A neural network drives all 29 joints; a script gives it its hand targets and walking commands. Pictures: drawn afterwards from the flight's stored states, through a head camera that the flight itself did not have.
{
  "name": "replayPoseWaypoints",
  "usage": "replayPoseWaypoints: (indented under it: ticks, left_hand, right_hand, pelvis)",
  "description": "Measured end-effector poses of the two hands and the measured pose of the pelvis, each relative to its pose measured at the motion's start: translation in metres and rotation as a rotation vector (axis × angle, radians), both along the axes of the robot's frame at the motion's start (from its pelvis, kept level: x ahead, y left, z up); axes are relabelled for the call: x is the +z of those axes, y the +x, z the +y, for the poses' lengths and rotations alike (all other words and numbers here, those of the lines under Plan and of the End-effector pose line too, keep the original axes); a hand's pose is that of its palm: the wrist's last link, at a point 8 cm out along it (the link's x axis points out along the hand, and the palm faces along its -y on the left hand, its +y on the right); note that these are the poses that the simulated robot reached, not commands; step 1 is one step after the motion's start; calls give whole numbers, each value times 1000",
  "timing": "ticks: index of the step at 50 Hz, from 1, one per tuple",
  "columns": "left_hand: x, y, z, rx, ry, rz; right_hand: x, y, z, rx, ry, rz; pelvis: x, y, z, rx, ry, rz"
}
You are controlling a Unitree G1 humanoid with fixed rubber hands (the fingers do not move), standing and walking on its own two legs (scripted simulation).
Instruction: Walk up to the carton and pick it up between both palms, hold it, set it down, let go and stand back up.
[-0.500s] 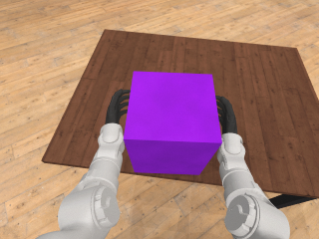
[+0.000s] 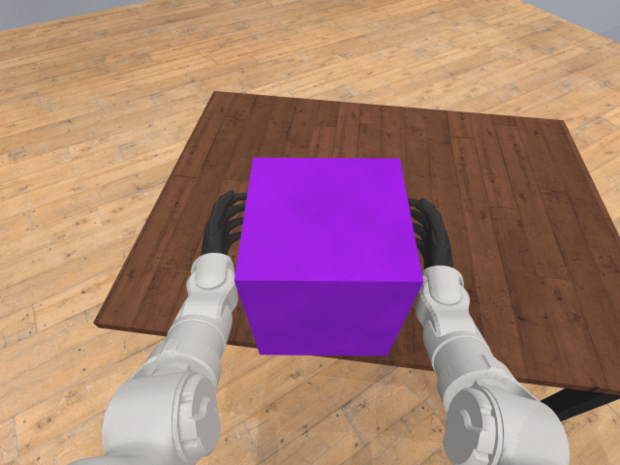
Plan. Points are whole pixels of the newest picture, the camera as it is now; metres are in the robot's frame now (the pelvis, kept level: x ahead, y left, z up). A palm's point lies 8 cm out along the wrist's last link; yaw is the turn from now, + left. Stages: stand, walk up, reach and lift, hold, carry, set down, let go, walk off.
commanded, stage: reach and lift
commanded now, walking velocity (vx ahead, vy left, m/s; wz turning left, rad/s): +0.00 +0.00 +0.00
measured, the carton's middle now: (324, 263) +0.42 +0.00 -0.01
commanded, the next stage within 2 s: none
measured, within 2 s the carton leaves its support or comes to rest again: neither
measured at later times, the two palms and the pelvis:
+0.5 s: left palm (208, 230) +0.39 +0.15 +0.10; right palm (451, 246) +0.37 -0.15 +0.10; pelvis -0.01 +0.00 +0.00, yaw +0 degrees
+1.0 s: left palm (193, 223) +0.36 +0.15 +0.15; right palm (462, 246) +0.34 -0.15 +0.13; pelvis -0.02 +0.01 +0.00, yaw +1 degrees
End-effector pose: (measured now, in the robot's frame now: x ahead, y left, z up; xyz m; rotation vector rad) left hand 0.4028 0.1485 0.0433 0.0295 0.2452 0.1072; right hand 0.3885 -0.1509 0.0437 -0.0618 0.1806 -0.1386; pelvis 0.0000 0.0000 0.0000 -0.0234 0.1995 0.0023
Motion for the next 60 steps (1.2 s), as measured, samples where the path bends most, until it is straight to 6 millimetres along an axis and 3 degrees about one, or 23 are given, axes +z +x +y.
replayPoseWaypoints:
  ticks: [31,60]
  left_hand:
    - [73,-17,0,-30,38,-34]
    - [123,-49,2,-32,75,-69]
  right_hand:
    - [66,-23,0,-27,47,-37]
    - [103,-53,2,-24,67,-86]
  pelvis:
    - [4,-12,7,-4,2,-219]
    - [3,-26,7,11,6,-329]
